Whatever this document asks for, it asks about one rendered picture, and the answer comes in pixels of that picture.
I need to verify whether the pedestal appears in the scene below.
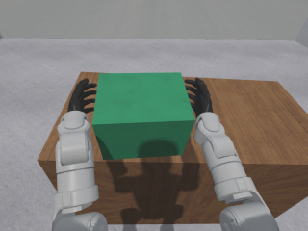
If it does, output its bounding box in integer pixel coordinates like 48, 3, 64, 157
37, 71, 308, 225

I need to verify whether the carton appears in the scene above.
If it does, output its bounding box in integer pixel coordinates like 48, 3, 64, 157
92, 72, 195, 160

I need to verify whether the left robot forearm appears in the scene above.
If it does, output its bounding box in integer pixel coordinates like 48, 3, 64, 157
51, 111, 99, 231

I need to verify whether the right robot forearm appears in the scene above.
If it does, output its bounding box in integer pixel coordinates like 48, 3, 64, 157
194, 112, 280, 231

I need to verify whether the robot left upper arm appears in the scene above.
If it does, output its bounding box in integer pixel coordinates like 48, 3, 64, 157
54, 212, 109, 231

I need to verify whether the robot right upper arm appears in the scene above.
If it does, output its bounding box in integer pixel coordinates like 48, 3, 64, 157
219, 201, 279, 231

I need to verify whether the robot right hand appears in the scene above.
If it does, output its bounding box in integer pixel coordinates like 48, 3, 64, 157
185, 77, 213, 118

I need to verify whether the robot left hand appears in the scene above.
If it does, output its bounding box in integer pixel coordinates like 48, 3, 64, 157
67, 78, 97, 114

